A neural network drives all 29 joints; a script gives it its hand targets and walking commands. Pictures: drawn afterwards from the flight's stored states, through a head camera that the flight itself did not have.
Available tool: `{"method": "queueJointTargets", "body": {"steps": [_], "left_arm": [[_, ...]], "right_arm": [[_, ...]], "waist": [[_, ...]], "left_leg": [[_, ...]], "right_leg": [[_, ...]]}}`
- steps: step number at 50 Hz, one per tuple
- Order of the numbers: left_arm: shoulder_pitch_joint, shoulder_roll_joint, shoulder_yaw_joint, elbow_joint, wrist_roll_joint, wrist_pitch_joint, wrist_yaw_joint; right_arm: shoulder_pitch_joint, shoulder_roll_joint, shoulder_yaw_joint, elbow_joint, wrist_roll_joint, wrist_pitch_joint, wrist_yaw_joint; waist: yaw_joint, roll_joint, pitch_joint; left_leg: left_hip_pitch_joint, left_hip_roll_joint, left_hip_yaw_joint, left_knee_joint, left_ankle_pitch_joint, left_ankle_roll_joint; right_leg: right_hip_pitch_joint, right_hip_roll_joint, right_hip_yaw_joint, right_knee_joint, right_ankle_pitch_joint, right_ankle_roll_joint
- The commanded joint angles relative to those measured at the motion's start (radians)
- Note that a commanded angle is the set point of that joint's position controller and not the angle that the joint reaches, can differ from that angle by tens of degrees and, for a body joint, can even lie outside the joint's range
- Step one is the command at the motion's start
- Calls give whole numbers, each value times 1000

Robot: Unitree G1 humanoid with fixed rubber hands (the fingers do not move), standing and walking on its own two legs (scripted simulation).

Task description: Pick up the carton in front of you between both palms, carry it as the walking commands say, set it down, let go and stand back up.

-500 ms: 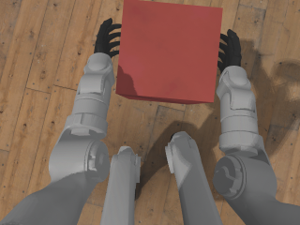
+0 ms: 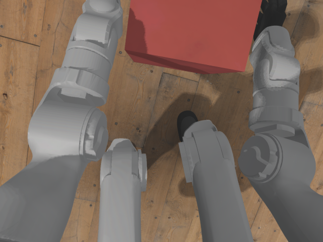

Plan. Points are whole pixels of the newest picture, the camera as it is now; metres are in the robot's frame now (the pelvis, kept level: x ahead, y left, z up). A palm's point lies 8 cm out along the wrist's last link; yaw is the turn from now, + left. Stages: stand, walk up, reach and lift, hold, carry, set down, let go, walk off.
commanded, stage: set down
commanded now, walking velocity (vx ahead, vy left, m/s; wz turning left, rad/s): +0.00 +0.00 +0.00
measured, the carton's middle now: (183, 19) +0.52 -0.14 -0.25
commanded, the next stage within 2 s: none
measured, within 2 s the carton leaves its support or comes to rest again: rests again in 0.68 s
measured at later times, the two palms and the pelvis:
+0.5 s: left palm (109, 0) +0.57 +0.00 -0.20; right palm (259, 32) +0.46 -0.28 -0.19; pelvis +0.00 +0.01 -0.02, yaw -1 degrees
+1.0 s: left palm (111, 4) +0.57 +0.00 -0.21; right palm (259, 31) +0.46 -0.29 -0.21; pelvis +0.00 +0.00 -0.03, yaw -1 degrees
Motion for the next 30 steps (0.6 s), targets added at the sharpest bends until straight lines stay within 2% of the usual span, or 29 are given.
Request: {"method": "queueJointTargets", "body": {"steps": [1, 4, 7, 13, 24, 30], "left_arm": [[-512, -876, -296, -144, -118, -61, -207], [-499, -902, -331, -150, -137, -68, -200], [-467, -913, -326, -131, -127, -70, -197], [-439, -880, -287, -88, -106, -76, -202], [-477, -758, -237, -34, -89, -95, -210], [-473, -710, -223, -22, -76, -107, -223]], "right_arm": [[-679, 628, 419, -46, 118, -38, 241], [-660, 621, 414, -28, 130, -44, 249], [-631, 628, 396, 6, 132, -47, 264], [-624, 599, 367, 38, 110, -51, 279], [-632, 526, 323, 86, 103, -77, 264], [-612, 505, 293, 129, 100, -93, 255]], "waist": [[-148, 199, -1249], [-164, 230, -1262], [-162, 245, -1222], [-152, 220, -1107], [-137, 196, -958], [-126, 192, -886]], "left_leg": [[379, 44, 132, -178, 332, 35], [427, 52, 118, -160, 412, 31], [438, 58, 105, -153, 456, 31], [377, 61, 88, -147, 427, 45], [286, 67, 79, -133, 302, 64], [251, 75, 70, -122, 282, 69]], "right_leg": [[811, 33, -200, -32, 459, -32], [773, 30, -202, -14, 479, -33], [702, 27, -203, -3, 464, -33], [621, 19, -202, 11, 416, -38], [585, 12, -182, 27, 339, -53], [556, 12, -170, 35, 325, -60]]}}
